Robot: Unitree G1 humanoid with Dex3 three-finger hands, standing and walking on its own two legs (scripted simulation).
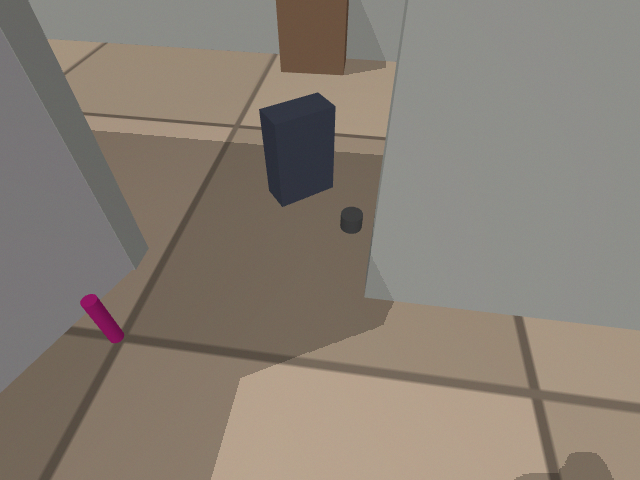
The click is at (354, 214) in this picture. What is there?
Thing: low tin
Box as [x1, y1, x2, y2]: [340, 207, 362, 233]
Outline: 347,207 344,208 341,212 340,226 342,230 345,232 354,233 357,232 361,227 362,212 358,208
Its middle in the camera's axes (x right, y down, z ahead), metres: +0.13 -0.10 +1.74
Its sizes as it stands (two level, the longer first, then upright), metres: 0.097 0.097 0.075
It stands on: the floor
